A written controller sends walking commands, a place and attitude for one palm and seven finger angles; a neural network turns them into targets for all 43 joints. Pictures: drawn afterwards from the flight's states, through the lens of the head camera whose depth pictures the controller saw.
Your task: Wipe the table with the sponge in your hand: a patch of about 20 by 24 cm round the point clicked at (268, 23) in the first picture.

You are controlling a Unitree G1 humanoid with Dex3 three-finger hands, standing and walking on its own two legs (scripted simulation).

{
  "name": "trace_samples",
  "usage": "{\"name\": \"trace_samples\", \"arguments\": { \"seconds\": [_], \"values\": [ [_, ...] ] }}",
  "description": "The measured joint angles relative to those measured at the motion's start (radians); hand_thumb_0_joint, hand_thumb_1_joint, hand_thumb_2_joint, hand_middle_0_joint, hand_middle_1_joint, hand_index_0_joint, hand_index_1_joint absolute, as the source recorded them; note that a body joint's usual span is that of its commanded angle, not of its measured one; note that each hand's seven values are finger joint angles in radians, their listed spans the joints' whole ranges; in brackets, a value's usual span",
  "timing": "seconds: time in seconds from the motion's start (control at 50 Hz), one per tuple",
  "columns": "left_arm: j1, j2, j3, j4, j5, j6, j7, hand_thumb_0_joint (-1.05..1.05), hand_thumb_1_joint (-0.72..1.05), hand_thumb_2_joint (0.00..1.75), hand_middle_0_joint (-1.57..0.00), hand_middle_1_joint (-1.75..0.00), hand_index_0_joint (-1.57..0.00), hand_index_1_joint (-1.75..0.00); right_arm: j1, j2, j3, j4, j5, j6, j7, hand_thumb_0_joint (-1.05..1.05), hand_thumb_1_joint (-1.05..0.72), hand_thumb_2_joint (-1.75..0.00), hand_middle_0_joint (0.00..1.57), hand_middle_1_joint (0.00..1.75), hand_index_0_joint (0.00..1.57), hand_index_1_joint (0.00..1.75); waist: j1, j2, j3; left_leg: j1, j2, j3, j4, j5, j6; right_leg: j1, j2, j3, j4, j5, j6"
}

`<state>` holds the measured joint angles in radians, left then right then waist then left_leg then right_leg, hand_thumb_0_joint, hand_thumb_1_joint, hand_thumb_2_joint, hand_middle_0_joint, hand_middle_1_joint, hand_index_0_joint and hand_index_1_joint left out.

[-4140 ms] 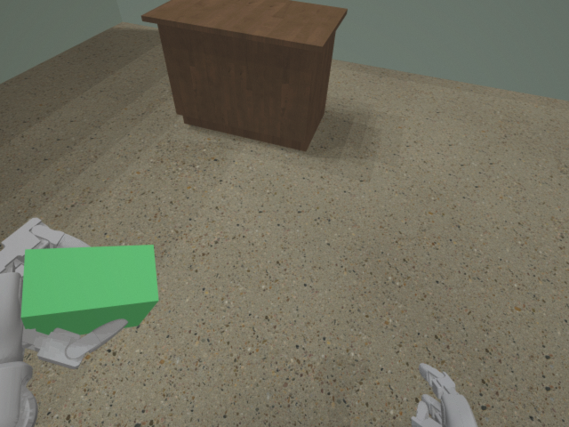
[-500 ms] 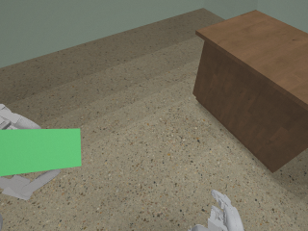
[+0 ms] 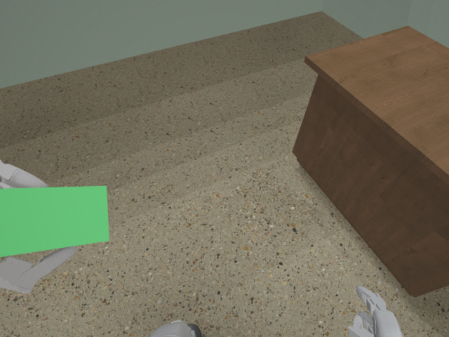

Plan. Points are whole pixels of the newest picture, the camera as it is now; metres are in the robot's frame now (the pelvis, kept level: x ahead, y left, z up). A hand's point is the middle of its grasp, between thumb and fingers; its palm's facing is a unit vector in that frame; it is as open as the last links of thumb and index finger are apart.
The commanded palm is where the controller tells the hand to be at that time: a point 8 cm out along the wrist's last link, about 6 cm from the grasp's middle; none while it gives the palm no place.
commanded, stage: walk to a spot facing it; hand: left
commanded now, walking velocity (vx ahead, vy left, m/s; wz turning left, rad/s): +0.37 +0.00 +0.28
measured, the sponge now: (59, 220) +0.22 +0.21 +0.18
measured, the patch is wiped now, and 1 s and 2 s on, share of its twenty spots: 0.00 0.00 0.00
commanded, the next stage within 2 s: turn to face it in 0.80 s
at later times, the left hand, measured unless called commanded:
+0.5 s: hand (72, 168) +0.30 +0.23 +0.17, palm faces +0.58 -0.71 -0.40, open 10.3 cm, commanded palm +0.24 +0.26 +0.19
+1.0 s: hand (31, 126) +0.36 +0.30 +0.19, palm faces +0.62 -0.63 -0.47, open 10.3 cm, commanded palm +0.28 +0.32 +0.19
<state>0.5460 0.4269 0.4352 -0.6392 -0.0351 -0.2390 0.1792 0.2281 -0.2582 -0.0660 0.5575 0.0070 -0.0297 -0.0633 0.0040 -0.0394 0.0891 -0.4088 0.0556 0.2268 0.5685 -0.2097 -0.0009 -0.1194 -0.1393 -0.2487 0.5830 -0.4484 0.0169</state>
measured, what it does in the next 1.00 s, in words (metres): walks ahead, turning left: left foot, then right foot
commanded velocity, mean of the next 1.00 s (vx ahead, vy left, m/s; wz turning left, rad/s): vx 0.23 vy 0.00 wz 0.31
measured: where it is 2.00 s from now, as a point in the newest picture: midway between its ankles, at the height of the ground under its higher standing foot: (231, 333)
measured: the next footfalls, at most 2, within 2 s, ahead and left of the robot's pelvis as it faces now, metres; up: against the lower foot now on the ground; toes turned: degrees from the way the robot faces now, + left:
left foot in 0.02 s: +0.13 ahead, +0.11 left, +0.00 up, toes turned +12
right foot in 0.40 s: +0.20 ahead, -0.16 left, +0.00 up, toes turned -4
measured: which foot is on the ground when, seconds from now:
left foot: up 0.00-0.00, down 0.02-0.40, up 0.42-0.78, down 0.80-1.00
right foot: down 0.00-0.02, up 0.04-0.38, down 0.40-0.80, up 0.82-1.00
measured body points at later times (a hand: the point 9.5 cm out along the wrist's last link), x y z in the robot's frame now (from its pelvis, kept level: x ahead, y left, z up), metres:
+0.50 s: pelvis +0.13 -0.05 +0.00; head +0.15 -0.07 +0.44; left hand +0.27 +0.27 +0.19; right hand +0.33 -0.24 -0.11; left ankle +0.08 +0.08 -0.66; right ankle +0.16 -0.15 -0.73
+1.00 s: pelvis +0.23 +0.00 +0.00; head +0.27 +0.05 +0.45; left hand +0.32 +0.33 +0.21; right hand +0.47 -0.13 -0.08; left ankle +0.24 +0.10 -0.73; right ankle +0.28 -0.14 -0.64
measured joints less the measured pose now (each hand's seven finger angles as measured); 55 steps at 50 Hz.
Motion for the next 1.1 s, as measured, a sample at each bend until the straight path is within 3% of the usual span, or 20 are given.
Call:
{"name": "trace_samples", "arguments": {
  "seconds": [0.02,0.06,0.12,0.16,0.26,0.38,0.42,0.46,0.52,0.56,0.64,0.7,0.76,0.78,0.8,0.84,0.88,0.92,1.0,1.1],
  "values": [
    [-0.004,-0.007,0.002,0.007,0.0,0.0,0.003,-0.01,-0.5,1.0,-0.72,-1.35,-0.73,-1.35,0.0,0.003,0.001,-0.004,-0.001,-0.001,-0.002,0.02,-0.9,-0.9,0.2,0.3,0.2,0.3,0.003,0.006,-0.007,0.031,-0.008,0.0,-0.029,0.033,0.026,-0.024,-0.011,0.007,0.091,-0.032,0.004],
    [-0.063,-0.017,-0.009,0.061,0.004,0.006,0.004,-0.01,-0.5,1.0,-0.71,-1.35,-0.73,-1.35,-0.029,0.037,0.002,0.012,-0.003,-0.001,-0.004,0.02,-0.9,-0.9,0.2,0.3,0.2,0.3,-0.004,-0.002,0.004,0.023,-0.018,-0.007,0.052,-0.002,0.061,-0.114,-0.002,0.095,0.356,-0.088,0.005],
    [-0.151,-0.024,-0.037,0.143,0.014,0.037,-0.016,-0.01,-0.5,1.0,-0.71,-1.35,-0.73,-1.35,-0.063,0.09,0.04,0.038,-0.002,-0.009,0.01,0.02,-0.91,-0.9,0.2,0.3,0.2,0.3,-0.018,0.004,0.008,0.037,-0.018,-0.047,0.071,-0.04,0.062,-0.263,0.05,0.168,0.638,-0.095,0.01],
    [-0.161,-0.03,-0.045,0.133,0.015,0.054,-0.025,-0.01,-0.5,1.0,-0.71,-1.35,-0.73,-1.35,-0.074,0.123,0.066,0.041,0.003,-0.022,0.023,0.02,-0.9,-0.9,0.2,0.3,0.2,0.3,-0.016,0.003,0.008,0.055,-0.014,-0.064,0.042,-0.032,0.051,-0.349,0.048,0.178,0.672,-0.052,0.017],
    [-0.069,-0.038,-0.054,0.002,0.007,0.022,-0.041,-0.01,-0.5,1.0,-0.71,-1.35,-0.73,-1.35,-0.058,0.16,0.097,0.032,-0.001,-0.076,0.041,0.01,-0.9,-0.9,0.2,0.3,0.21,0.3,0.007,0.028,0.003,0.105,0.006,-0.099,-0.036,-0.019,0.026,-0.418,0.013,0.154,0.432,0.079,0.03],
    [-0.045,-0.032,-0.033,0.072,0.005,-0.002,-0.039,-0.01,-0.51,1.0,-0.71,-1.35,-0.73,-1.35,-0.023,0.133,0.093,0.052,0.0,-0.076,0.02,0.01,-0.9,-0.9,0.21,0.3,0.21,0.31,0.051,0.09,-0.042,0.141,0.036,-0.149,-0.024,-0.07,-0.013,-0.262,0.042,0.092,0.082,0.109,0.044],
    [-0.077,-0.037,-0.032,0.129,0.013,0.017,-0.034,-0.01,-0.51,1.0,-0.71,-1.36,-0.73,-1.35,-0.017,0.115,0.087,0.054,0.005,-0.065,0.01,0.01,-0.9,-0.9,0.21,0.3,0.21,0.31,0.053,0.092,-0.058,0.109,0.038,-0.16,0.084,-0.148,-0.001,-0.205,0.052,0.081,-0.005,0.181,0.018],
    [-0.135,-0.079,-0.068,0.193,0.02,0.046,-0.035,-0.01,-0.51,1.0,-0.71,-1.36,-0.73,-1.35,-0.034,0.074,0.073,0.085,0.005,-0.048,0.002,0.01,-0.9,-0.9,0.21,0.3,0.21,0.31,0.044,0.11,-0.051,0.027,0.021,-0.2,0.338,-0.253,0.005,-0.2,0.042,0.051,0.059,0.169,-0.017],
    [-0.168,-0.137,-0.118,0.243,0.021,0.078,-0.038,-0.01,-0.51,1.0,-0.71,-1.36,-0.73,-1.35,-0.051,0.021,0.055,0.122,0.002,-0.027,0.001,0.02,-0.9,-0.9,0.2,0.3,0.21,0.3,0.036,0.094,-0.036,-0.079,-0.008,-0.194,0.627,-0.235,-0.012,-0.148,0.02,0.027,0.051,0.114,-0.026],
    [-0.14,-0.146,-0.132,0.222,0.024,0.078,-0.041,-0.01,-0.51,1.01,-0.71,-1.36,-0.73,-1.35,-0.061,0.0,0.045,0.114,0.0,-0.018,0.001,0.02,-0.9,-0.9,0.2,0.3,0.21,0.3,0.019,0.073,-0.02,-0.132,-0.001,-0.177,0.692,-0.202,-0.023,-0.114,0.012,0.017,0.01,0.121,-0.018],
    [-0.081,-0.088,-0.123,0.11,0.027,0.061,-0.044,-0.01,-0.51,1.01,-0.71,-1.36,-0.73,-1.35,-0.061,-0.013,0.02,0.062,-0.004,-0.013,-0.001,0.02,-0.9,-0.9,0.2,0.3,0.2,0.3,-0.015,0.018,0.026,-0.156,0.032,-0.126,0.526,-0.154,-0.032,-0.058,-0.004,-0.017,-0.061,0.13,-0.013],
    [-0.044,-0.027,-0.073,0.012,0.018,0.04,-0.031,-0.01,-0.51,1.01,-0.71,-1.36,-0.73,-1.35,-0.049,-0.012,0.002,0.016,-0.005,-0.011,-0.002,0.02,-0.9,-0.9,0.2,0.3,0.2,0.3,-0.02,-0.013,0.049,-0.12,0.046,-0.077,0.312,-0.151,-0.028,-0.044,-0.019,-0.037,-0.065,0.111,0.0],
    [-0.01,0.012,-0.013,-0.063,0.005,0.027,-0.01,-0.01,-0.51,1.01,-0.71,-1.36,-0.73,-1.35,-0.035,-0.009,-0.008,-0.015,-0.006,-0.007,0.0,0.02,-0.91,-0.9,0.2,0.3,0.2,0.3,-0.018,-0.031,0.047,-0.055,0.024,-0.029,0.125,-0.109,-0.026,-0.053,-0.046,-0.045,-0.003,0.057,0.024],
    [0.0,0.016,0.003,-0.079,-0.001,0.023,-0.003,-0.01,-0.51,1.01,-0.71,-1.36,-0.73,-1.35,-0.031,-0.011,-0.008,-0.026,-0.005,-0.006,0.0,0.02,-0.9,-0.9,0.2,0.3,0.2,0.3,-0.017,-0.029,0.041,-0.017,0.009,-0.015,0.054,-0.065,-0.024,-0.073,-0.062,-0.044,0.059,0.029,0.031],
    [0.003,0.018,0.017,-0.086,-0.005,0.018,0.003,-0.01,-0.51,1.01,-0.71,-1.36,-0.72,-1.35,-0.035,-0.011,-0.011,-0.033,-0.006,-0.006,0.0,0.02,-0.9,-0.9,0.2,0.3,0.2,0.3,-0.018,-0.024,0.039,0.005,-0.002,-0.013,0.019,0.019,0.012,-0.109,-0.08,-0.032,0.162,0.008,0.032],
    [-0.043,0.026,0.023,-0.052,-0.003,0.012,0.004,-0.01,-0.51,1.01,-0.71,-1.36,-0.72,-1.35,-0.065,0.022,-0.016,-0.02,-0.004,-0.011,0.001,0.02,-0.91,-0.9,0.2,0.3,0.2,0.3,-0.026,-0.016,0.059,-0.012,-0.005,-0.031,0.103,-0.01,0.064,-0.209,-0.049,0.076,0.442,-0.118,0.04],
    [-0.093,0.04,0.022,0.0,0.006,0.019,-0.014,-0.01,-0.51,1.01,-0.71,-1.36,-0.72,-1.36,-0.088,0.062,0.005,0.002,0.001,-0.015,0.015,0.01,-0.91,-0.9,0.2,0.3,0.2,0.3,-0.035,-0.003,0.067,-0.005,-0.004,-0.067,0.119,-0.055,0.072,-0.302,0.009,0.142,0.644,-0.149,0.043],
    [-0.115,0.05,0.023,0.022,0.008,0.035,-0.029,-0.01,-0.51,1.01,-0.71,-1.36,-0.72,-1.36,-0.096,0.101,0.034,0.014,0.008,-0.018,0.033,0.02,-0.91,-0.9,0.2,0.3,0.2,0.3,-0.04,0.002,0.059,0.007,-0.005,-0.1,0.089,-0.049,0.06,-0.382,0.037,0.164,0.717,-0.113,0.053],
    [-0.054,0.026,0.018,-0.031,-0.007,0.046,-0.039,-0.01,-0.51,1.01,-0.71,-1.36,-0.72,-1.36,-0.084,0.154,0.082,0.015,0.014,-0.037,0.058,0.01,-0.9,-0.9,0.2,0.3,0.2,0.3,-0.017,0.006,0.035,0.046,-0.002,-0.131,0.006,-0.016,0.048,-0.462,0.047,0.169,0.611,0.029,0.056],
    [0.013,-0.02,-0.03,-0.053,-0.005,0.033,-0.047,-0.01,-0.51,1.01,-0.71,-1.36,-0.72,-1.36,-0.058,0.161,0.112,0.031,0.0,-0.069,0.051,0.01,-0.9,-0.9,0.21,0.3,0.21,0.3,0.05,0.03,-0.011,0.112,0.008,-0.134,-0.061,-0.008,0.026,-0.394,0.073,0.153,0.336,0.122,0.047]
  ]
}}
